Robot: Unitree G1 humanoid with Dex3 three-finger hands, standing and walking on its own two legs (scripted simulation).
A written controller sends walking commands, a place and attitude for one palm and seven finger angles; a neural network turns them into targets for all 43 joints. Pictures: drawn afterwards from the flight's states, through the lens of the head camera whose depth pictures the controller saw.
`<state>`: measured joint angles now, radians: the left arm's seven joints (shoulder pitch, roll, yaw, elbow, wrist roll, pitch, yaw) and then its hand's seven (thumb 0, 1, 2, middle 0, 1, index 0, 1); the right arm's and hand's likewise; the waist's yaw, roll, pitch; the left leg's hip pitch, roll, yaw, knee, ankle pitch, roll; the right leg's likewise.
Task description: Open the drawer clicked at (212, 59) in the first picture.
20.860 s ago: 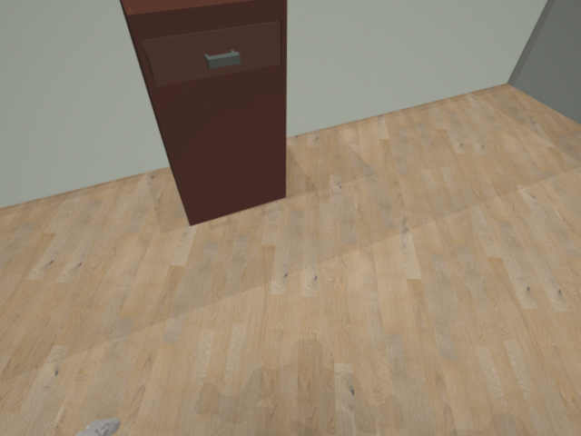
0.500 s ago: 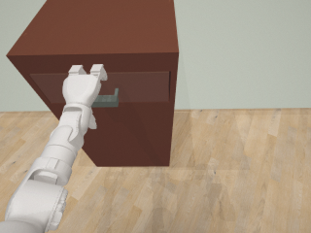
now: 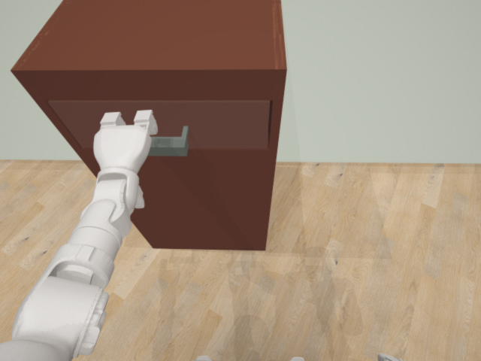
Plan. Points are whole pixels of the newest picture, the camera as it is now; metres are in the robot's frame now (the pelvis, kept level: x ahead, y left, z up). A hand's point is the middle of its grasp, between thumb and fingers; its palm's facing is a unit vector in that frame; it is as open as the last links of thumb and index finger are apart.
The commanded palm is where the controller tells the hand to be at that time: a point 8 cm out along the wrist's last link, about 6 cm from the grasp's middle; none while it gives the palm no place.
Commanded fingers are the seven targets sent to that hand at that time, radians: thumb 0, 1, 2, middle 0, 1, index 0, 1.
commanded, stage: lower the fingers behind the handle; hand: left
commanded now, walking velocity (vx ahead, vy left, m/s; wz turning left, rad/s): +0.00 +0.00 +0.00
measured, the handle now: (163, 138) +0.53 +0.18 +0.01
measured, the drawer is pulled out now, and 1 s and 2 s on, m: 0.00 0.00 0.00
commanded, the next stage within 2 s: lift the fingers back up to retry in 1.20 s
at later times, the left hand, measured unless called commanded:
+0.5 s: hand (158, 169) +0.44 +0.17 +0.02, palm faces +0.08 -0.02 -1.00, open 13.8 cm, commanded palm +0.42 +0.18 +0.06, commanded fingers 0.00 -0.50 0.30 -0.30 -1.20 -0.30 -1.20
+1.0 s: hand (156, 171) +0.44 +0.17 +0.02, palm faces +0.02 -0.02 -1.00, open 14.2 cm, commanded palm +0.42 +0.18 +0.04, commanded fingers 0.00 -0.50 0.30 -0.30 -1.20 -0.30 -1.20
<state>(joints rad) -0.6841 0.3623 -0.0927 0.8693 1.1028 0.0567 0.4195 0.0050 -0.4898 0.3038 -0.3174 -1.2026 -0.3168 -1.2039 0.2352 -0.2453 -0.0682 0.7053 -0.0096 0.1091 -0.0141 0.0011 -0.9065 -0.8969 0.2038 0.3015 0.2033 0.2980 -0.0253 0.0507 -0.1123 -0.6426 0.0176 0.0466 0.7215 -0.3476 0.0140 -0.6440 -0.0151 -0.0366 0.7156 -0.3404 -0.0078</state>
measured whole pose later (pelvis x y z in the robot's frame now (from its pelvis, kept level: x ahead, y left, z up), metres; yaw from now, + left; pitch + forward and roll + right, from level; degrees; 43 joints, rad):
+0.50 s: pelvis -0.01 +0.00 +0.00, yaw -1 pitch +16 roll +0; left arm -0.69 0.32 -0.12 0.92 1.13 0.00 0.47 0.00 -0.49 0.30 -0.28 -1.24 -0.32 -1.21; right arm 0.29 -0.25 -0.07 0.71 -0.01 0.11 -0.01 0.00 -0.91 -0.90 0.20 0.30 0.20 0.30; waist -0.05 0.04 -0.13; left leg -0.68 0.02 0.05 0.76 -0.35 0.02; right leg -0.69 -0.01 -0.03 0.75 -0.34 -0.01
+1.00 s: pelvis -0.02 +0.00 -0.01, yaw -1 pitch +17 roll +0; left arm -0.74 0.36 -0.13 0.96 1.08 0.00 0.38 0.00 -0.49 0.30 -0.21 -1.19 -0.23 -1.22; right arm 0.35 -0.27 -0.06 0.70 0.01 0.09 -0.04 0.00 -0.91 -0.90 0.21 0.30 0.20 0.30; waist -0.06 0.04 -0.14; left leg -0.74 0.03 0.05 0.80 -0.35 0.01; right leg -0.74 0.00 -0.03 0.79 -0.34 -0.02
